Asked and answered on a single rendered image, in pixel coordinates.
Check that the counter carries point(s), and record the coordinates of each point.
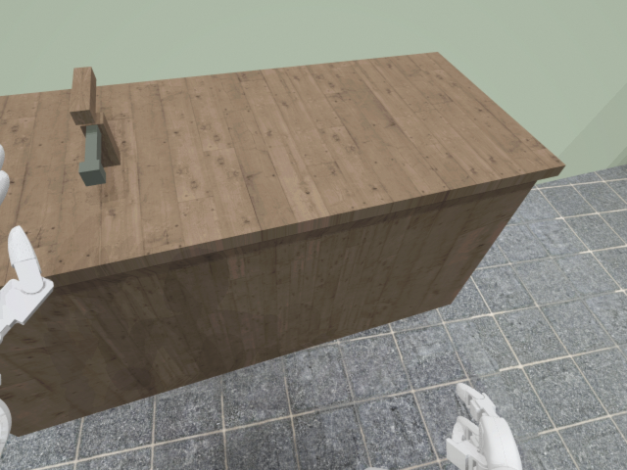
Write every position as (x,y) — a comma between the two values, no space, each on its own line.
(245,216)

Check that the robot left hand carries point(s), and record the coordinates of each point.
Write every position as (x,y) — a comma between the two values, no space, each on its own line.
(19,300)

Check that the robot right hand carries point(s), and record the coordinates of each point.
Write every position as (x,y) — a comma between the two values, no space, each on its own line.
(486,447)

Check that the tap lever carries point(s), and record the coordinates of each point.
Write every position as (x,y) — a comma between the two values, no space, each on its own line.
(91,170)

